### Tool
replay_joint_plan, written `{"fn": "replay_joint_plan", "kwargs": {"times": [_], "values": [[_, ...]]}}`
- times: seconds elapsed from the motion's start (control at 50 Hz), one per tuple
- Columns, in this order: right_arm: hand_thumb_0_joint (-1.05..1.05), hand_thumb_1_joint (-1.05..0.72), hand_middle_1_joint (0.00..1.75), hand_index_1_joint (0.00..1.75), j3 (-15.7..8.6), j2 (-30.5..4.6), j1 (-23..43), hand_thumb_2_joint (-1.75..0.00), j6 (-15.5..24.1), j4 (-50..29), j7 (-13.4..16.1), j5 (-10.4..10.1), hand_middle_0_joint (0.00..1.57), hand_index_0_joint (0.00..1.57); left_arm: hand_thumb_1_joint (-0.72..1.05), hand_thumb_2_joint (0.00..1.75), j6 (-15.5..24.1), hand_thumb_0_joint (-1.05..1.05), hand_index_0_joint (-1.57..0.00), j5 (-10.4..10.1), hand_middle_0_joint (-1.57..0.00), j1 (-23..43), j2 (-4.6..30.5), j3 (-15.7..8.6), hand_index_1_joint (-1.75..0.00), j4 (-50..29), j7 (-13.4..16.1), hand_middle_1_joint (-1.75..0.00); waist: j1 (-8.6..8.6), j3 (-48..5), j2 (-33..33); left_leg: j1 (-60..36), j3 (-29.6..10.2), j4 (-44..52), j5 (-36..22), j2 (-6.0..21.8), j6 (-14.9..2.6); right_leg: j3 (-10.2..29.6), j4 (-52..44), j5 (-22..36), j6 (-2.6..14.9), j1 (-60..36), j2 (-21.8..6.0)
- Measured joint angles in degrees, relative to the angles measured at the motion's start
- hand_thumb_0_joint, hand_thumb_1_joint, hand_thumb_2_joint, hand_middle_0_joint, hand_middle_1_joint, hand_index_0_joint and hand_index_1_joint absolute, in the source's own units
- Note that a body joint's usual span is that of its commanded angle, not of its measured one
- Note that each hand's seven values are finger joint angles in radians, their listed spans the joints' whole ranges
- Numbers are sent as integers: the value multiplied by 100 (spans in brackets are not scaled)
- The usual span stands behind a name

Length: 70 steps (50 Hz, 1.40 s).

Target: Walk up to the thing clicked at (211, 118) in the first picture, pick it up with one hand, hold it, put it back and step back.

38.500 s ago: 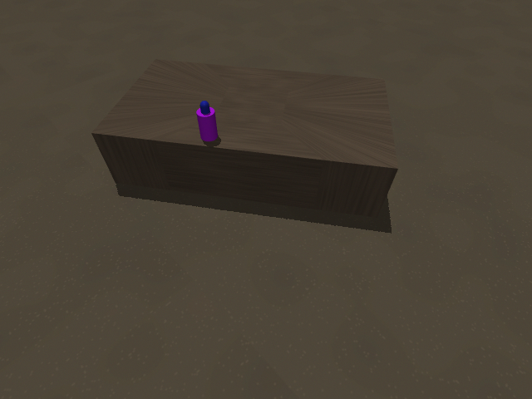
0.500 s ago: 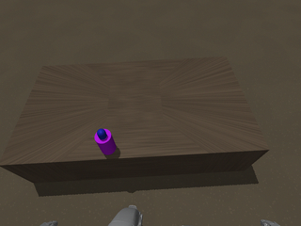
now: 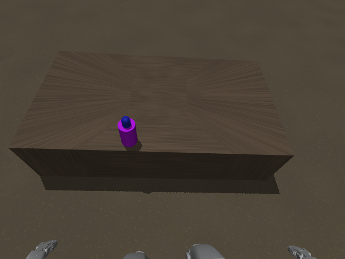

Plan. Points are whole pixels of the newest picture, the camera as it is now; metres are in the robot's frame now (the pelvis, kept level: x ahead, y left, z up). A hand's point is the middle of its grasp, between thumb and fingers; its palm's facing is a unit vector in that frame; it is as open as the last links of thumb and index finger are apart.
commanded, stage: step back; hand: left
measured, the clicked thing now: (127, 129) +0.66 +0.22 -0.35
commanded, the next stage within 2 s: none
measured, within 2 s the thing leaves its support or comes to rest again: neither
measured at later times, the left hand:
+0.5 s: hand out of the picture -0.05 +0.26 -0.15, palm faces +0.02 -0.91 -0.42, open 7.4 cm
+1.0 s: hand out of the picture -0.28 +0.22 -0.15, palm faces -0.02 -0.91 -0.40, open 7.4 cm
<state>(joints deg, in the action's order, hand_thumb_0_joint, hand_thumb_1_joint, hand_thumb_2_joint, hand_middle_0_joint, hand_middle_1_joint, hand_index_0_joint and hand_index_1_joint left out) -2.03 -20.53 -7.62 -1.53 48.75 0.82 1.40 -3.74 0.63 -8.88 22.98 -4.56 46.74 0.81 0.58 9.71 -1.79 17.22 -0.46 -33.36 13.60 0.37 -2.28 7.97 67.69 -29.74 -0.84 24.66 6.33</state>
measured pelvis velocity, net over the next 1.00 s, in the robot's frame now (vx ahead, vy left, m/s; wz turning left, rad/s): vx -0.34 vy -0.05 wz -0.02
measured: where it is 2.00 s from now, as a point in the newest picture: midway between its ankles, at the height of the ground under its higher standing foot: outside the picture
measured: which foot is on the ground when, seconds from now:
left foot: down 0.00-0.20, up 0.22-0.48, down 0.50-0.88, up 0.90-1.00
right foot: up 0.00-0.16, down 0.18-0.50, up 0.52-0.82, down 0.84-1.00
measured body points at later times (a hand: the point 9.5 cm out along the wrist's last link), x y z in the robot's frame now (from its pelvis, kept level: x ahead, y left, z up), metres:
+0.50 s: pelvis -0.18 -0.02 -0.02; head -0.12 -0.01 +0.43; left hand -0.06 +0.31 -0.12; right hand -0.11 -0.34 -0.14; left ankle -0.20 +0.09 -0.74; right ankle -0.10 -0.15 -0.73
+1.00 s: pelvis -0.34 -0.05 -0.01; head -0.32 -0.06 +0.44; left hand -0.28 +0.27 -0.12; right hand -0.23 -0.37 -0.13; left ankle -0.30 +0.09 -0.68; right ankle -0.34 -0.17 -0.73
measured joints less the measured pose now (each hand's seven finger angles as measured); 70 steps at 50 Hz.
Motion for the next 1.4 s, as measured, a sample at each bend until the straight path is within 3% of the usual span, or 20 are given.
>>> {"fn": "replay_joint_plan", "kwargs": {"times": [0.08,0.16,0.2,0.26,0.34,0.44,0.48,0.52,0.58,0.66,0.76,0.84,0.88,0.92,1.0,1.12,1.16,1.24,1.32,1.4], "values": [[0,-90,30,30,-15,-30,167,-90,28,-202,5,-3,21,20,90,89,-6,1,-20,22,-20,-126,19,-9,-30,63,-43,-30,32,62,26,278,119,-62,-211,127,47,-129,-943,44,-80,-477,-242],[0,-90,30,30,-30,-157,256,-90,-57,-308,-35,-13,21,20,90,89,71,1,-20,40,-20,-242,-18,11,-30,166,-109,-30,89,19,139,663,224,-326,-343,268,182,-465,-2709,568,78,-1136,-522],[0,-90,30,30,-72,-276,294,-90,-128,-264,-34,-54,21,20,90,89,120,1,-20,106,-20,-280,-142,8,-30,257,-130,-30,45,24,416,883,23,-583,-212,364,220,-618,-3014,742,80,-1211,-397],[0,-91,30,30,-132,-273,114,-90,-234,-106,24,-100,20,20,90,89,87,1,-20,149,-20,-431,-203,72,-30,247,-182,-30,116,-126,321,1249,-454,-1860,1068,-260,262,-560,-2846,851,144,-964,-574],[0,-91,30,30,-144,-359,-249,-90,-195,12,29,-143,20,20,90,89,31,1,-20,188,-20,-394,-268,81,-30,213,-115,-30,89,-228,300,1241,-652,-3110,1152,-693,293,-606,-3056,1183,117,-794,-762],[0,-91,30,30,-116,-332,-581,-90,-192,170,30,-86,20,20,90,89,66,1,-20,205,-21,-49,-153,69,-30,-68,-30,-30,-30,-157,245,310,-358,-1937,1467,-426,311,-867,-3019,1439,56,-434,-905],[0,-91,30,30,-111,-295,-648,-90,-148,219,17,-57,20,20,90,89,55,1,-20,155,-21,138,-73,86,-30,-178,-18,-30,-87,-94,184,-193,-176,-816,1084,-275,254,-974,-2823,1462,10,-215,-987],[0,-91,30,30,-121,-147,-581,-90,-112,320,16,-2,20,20,90,89,19,1,-20,105,-20,340,41,79,-30,-215,-9,-30,-52,94,-135,-333,-4,-434,788,-445,111,-800,-2547,1441,38,-19,-1155],[0,-91,30,30,-45,-67,-535,-90,-94,305,-62,40,20,20,90,89,-77,1,-20,58,-20,408,18,65,-30,-93,23,-30,-153,109,-84,-150,-77,-481,603,-318,33,-328,-1311,125,112,269,-574],[1,-91,30,30,20,-6,-408,-90,-47,230,-1,47,21,20,90,89,-88,1,-20,-11,-20,324,16,68,-30,-4,12,-30,-130,-3,-44,-13,-67,-178,214,-113,56,-57,55,-26,134,344,-76],[0,-90,30,30,-9,-84,-57,-90,-23,-44,37,45,21,20,90,89,-43,1,-20,30,-20,146,-12,86,-30,38,-45,-30,-23,14,56,332,64,-165,-101,110,105,-225,-761,-89,-21,-315,-259],[0,-90,30,30,-10,-211,194,-90,-54,-185,2,18,21,20,90,89,70,1,-20,61,-20,5,-25,106,-30,214,-104,-30,82,-49,154,749,184,-445,-227,280,231,-515,-2818,477,115,-1162,-525],[0,-90,30,30,-47,-311,301,-90,-111,-132,6,-10,21,20,90,89,140,1,-20,121,-20,-54,-161,95,-30,375,-114,-30,34,-26,457,944,-69,-762,76,385,220,-675,-2993,689,135,-1206,-348],[0,-91,30,30,-77,-266,220,-90,-177,-27,52,-30,20,20,90,89,148,1,-20,165,-20,-219,-190,133,-30,432,-155,-30,111,-173,369,1135,-416,-1446,1026,-18,232,-614,-2832,725,183,-1027,-448],[0,-91,30,30,-86,-316,-99,-90,-143,163,31,-87,20,20,90,89,161,1,-20,195,-20,-386,-250,144,-30,529,-127,-30,155,-363,299,1182,-646,-2658,1114,-505,273,-621,-2981,965,184,-929,-672],[0,-91,30,30,-116,-312,-630,-90,-60,597,-97,0,20,20,90,89,275,1,-20,248,-21,-360,-105,70,-30,480,-166,-30,135,-551,278,19,-203,-941,1396,-213,299,-949,-2916,1025,175,-747,-851],[0,-91,30,30,-147,-200,-663,-90,12,769,-106,25,20,20,90,89,252,1,-20,225,-21,-316,7,67,-30,504,-164,-30,143,-481,64,-344,-73,-187,601,-324,205,-906,-2725,957,140,-689,-1023],[1,-91,30,30,-93,-29,-737,-90,166,837,-140,70,20,20,90,89,176,1,-20,110,-20,-382,66,76,-30,783,-187,-30,30,-591,-29,-411,-48,36,391,-313,16,-642,-2109,326,169,-447,-812],[1,-91,30,30,-47,63,-709,-90,257,816,-161,98,20,20,90,89,251,1,-20,75,-20,-437,104,68,-30,943,-262,-30,-34,-640,-36,-505,-44,247,262,-180,95,-719,-2352,395,178,-525,-783],[0,-90,30,30,-61,-1,-610,-90,163,772,-169,58,21,20,90,89,359,1,-20,112,-20,-433,11,48,-30,1066,-245,-30,-38,-658,158,-403,-85,-103,483,41,226,-869,-3436,1214,188,-1019,-632]]}}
